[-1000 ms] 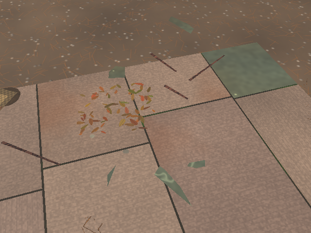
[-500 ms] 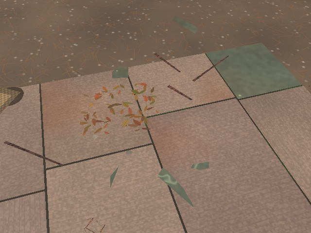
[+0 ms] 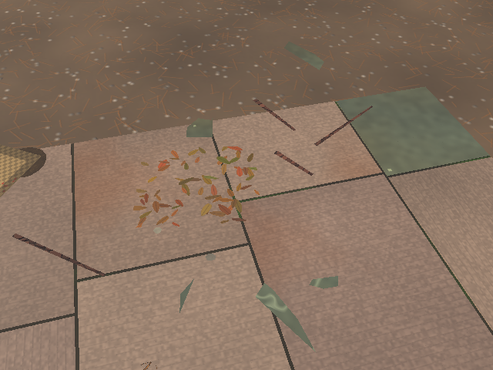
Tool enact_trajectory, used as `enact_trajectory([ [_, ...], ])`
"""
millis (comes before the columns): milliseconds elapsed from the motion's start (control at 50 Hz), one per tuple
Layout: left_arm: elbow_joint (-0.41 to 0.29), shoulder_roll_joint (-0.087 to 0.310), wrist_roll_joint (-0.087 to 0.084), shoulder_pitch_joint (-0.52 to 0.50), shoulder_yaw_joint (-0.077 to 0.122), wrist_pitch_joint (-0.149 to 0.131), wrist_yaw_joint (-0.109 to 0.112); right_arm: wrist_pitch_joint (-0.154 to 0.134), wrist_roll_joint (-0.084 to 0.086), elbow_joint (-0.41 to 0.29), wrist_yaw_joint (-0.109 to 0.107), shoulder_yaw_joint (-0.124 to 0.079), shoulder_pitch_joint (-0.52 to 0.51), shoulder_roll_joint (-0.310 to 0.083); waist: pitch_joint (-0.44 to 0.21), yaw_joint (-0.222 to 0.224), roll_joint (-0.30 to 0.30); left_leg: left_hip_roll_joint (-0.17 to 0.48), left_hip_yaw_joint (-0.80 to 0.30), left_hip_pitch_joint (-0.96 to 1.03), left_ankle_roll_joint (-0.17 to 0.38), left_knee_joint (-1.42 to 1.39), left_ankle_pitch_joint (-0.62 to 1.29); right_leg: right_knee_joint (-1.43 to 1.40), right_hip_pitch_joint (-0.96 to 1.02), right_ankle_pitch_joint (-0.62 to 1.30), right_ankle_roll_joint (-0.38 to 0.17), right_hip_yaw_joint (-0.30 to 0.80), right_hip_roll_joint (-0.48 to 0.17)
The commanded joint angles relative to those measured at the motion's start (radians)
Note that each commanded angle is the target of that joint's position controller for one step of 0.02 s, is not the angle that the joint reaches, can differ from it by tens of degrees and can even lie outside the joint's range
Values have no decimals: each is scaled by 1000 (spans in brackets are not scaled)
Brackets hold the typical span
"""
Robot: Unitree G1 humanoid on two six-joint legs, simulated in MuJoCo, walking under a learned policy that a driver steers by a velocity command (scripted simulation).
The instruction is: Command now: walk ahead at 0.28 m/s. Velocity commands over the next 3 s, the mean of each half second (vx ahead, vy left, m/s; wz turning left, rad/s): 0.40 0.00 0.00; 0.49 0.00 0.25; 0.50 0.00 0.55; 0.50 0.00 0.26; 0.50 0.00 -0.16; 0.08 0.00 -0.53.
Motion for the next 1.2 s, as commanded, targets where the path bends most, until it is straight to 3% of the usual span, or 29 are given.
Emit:
enact_trajectory([
  [20, -2, 150, 10, 107, 39, -15, -1, -42, -6, -113, 17, -15, -116, -63, 234, 36, -126, 41, 2, -283, 15, 134, -43, -318, -55, -355, -196, 410, -322],
  [80, -27, 146, -3, 25, 44, -34, -7, -70, 14, -113, 29, -22, -23, -49, 211, -44, -106, 22, 41, -47, 27, -69, 45, -231, -155, -200, -149, 268, -252],
  [100, -40, 141, -6, -10, 44, -38, -9, -74, 21, -72, 27, -29, 87, -43, 187, -94, -75, -22, 65, 150, 25, -155, 90, -158, -258, -148, -123, 202, -199],
  [120, -54, 115, -1, -32, 37, -49, -13, -80, 18, -33, 19, -45, 212, -74, 147, -144, 9, 14, -16, 353, 28, -215, 79, 3, -377, -49, -94, 116, -137],
  [140, -97, 34, -8, -55, 14, -62, -25, -85, 8, -15, 8, -73, 349, -185, 82, -187, 279, 265, -422, 487, 90, -422, -205, 357, -536, -65, -37, -58, 2],
  [160, -124, 89, 19, -72, 29, -65, -36, -70, 16, 17, 11, -80, 409, -210, 92, -167, 302, 391, -686, 448, 158, -509, -293, 582, -634, -183, -37, -60, 24],
  [180, -127, 103, 33, -100, 35, -63, -45, -64, 10, -24, 10, -64, 274, -157, 173, -94, 127, 377, -614, 340, 154, -501, -314, 693, -657, -102, -51, -13, -53],
  [220, -121, 56, 17, -99, 26, -74, -63, -78, 10, -82, 13, -52, 126, -131, 185, -32, 34, 300, -427, 234, 129, -519, -97, 680, -606, 70, -44, 1, -106],
  [260, -116, 66, 23, -90, 33, -64, -71, -96, 13, -75, 8, -34, 130, -92, 151, -12, 44, 241, -287, 247, 110, -515, 137, 644, -576, 132, -23, -28, -112],
  [320, -143, 71, 19, -153, 39, -44, -72, -108, 16, -37, 3, -22, 221, -86, 131, -15, 75, 213, -172, 307, 106, -474, 481, 612, -630, 170, -4, -78, -96],
  [460, -266, 51, 0, -450, 17, -39, -74, -116, 14, -26, -6, -7, 255, -102, 176, -52, 110, 185, -66, 255, 104, -480, 764, 213, -501, 290, -13, -176, -31],
  [520, -260, 94, -1, -379, 32, -44, -60, -123, 13, -25, -11, -14, 223, -133, 119, 3, 116, 213, -41, 319, 94, -359, 1078, 156, -348, 258, -72, -181, 16],
  [560, -183, 136, -2, -133, 58, -58, -45, -117, 11, -31, -13, -23, 189, -157, -10, 109, 109, 205, -21, 334, 80, -72, 1178, 97, -109, 237, -112, -168, 53],
  [580, -139, 171, 12, 12, 76, -65, -36, -113, 16, -37, -9, -24, 179, -157, -80, 169, 86, 174, -5, 211, 72, 145, 990, 49, 96, 214, -137, -103, -9],
  [600, -124, 266, 36, 138, 101, -67, -29, -110, 29, -67, 1, -10, 221, -83, -203, 171, -62, 79, 43, -17, 55, 505, 501, 14, 317, 27, -210, 247, -284],
  [620, -136, 274, 20, 83, 104, -53, -44, -104, 46, -67, 13, -19, 289, -60, -266, 102, -175, -79, -42, -268, 45, 799, -107, -175, 394, -77, -324, 714, -455],
  [640, -157, 235, -5, -53, 95, -52, -49, -97, 27, -95, 10, -31, 190, -112, -113, 58, -60, 10, -102, -350, 62, 807, -8, -224, 246, -191, -286, 598, -420],
  [680, -168, 110, -2, -164, 60, -75, -52, -95, 18, -119, 16, -33, 85, -87, 73, 6, 37, 82, -99, -301, 65, 684, 110, -291, -28, -23, -206, 338, -345],
  [720, -138, 63, 1, -134, 41, -95, -38, -67, -5, -109, 25, -33, 123, -51, 85, -45, 5, 108, -104, -207, 47, 602, 128, -306, -131, 146, -146, 166, -280],
  [820, -119, 117, 1, -33, 44, -118, -31, -28, -1, -181, 43, -42, -29, -60, 118, -43, -26, 123, -66, -355, 29, 491, 269, -336, -87, 342, -97, -26, -244],
  [900, -116, 110, -2, 21, 34, -119, -25, -36, 11, -244, 54, -34, -191, -54, 133, -12, -40, 100, 1, -385, 18, 259, 409, -314, -29, 544, -51, -149, -206],
  [980, -94, 128, -3, 103, 32, -113, -8, -40, 10, -297, 59, -22, -326, -44, 138, 31, -50, 60, 95, -361, 35, 54, 429, -277, 102, 713, -41, -208, -233],
  [1040, -88, 157, 1, 112, 37, -103, 7, -41, 3, -304, 56, -32, -307, -68, 98, 4, -74, -5, 144, -285, 81, 1, 324, -152, 212, 1056, -32, -254, -263],
  [1080, -97, 187, 6, 84, 47, -90, 18, -40, 0, -275, 50, -49, -195, -99, 37, -56, -114, -59, 159, -169, 129, 2, 214, 23, 241, 1264, -31, -276, -284],
  [1120, -125, 211, 8, 42, 58, -77, 6, -48, -10, -213, 45, -80, 10, -155, -66, -155, -100, -89, 114, 88, 189, -123, 190, 377, 148, 1105, -39, -282, -284],
  [1140, -160, 196, 2, 13, 56, -79, -5, -49, -21, -198, 34, -110, 109, -235, -137, -209, -2, 73, -106, 295, 251, -181, 104, 697, -66, 725, -20, -289, -236],
  [1160, -242, 103, -13, 30, 45, -87, -29, -37, -12, -226, 34, -130, 47, -324, -189, -108, 244, 357, -696, 562, 428, -276, 177, 1067, -532, -184, 36, -197, 13],
  [1180, -273, 168, -2, -87, 52, -102, -36, -27, 12, -222, 31, -125, 61, -305, -159, -137, 54, 348, -710, 529, 424, -353, 142, 1080, -659, -106, 21, 5, -31],
  [1200, -300, 166, -12, -139, 49, -117, -42, -29, 16, -223, 24, -113, 4, -261, -48, -103, 20, 334, -592, 422, 377, -382, 167, 1000, -690, -8, 15, 18, -83],
])
Next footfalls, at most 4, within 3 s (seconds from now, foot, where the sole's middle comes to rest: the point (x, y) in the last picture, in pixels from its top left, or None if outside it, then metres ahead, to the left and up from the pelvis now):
0.58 right None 0.44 -0.04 -0.78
1.14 left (213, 316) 0.71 0.13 -0.78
1.66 right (221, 218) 1.08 0.13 -0.78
2.18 left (136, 196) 1.18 0.44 -0.78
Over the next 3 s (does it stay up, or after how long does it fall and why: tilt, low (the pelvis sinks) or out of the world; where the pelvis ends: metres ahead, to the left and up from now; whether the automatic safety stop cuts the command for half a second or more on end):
stays up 1.34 0.42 -0.01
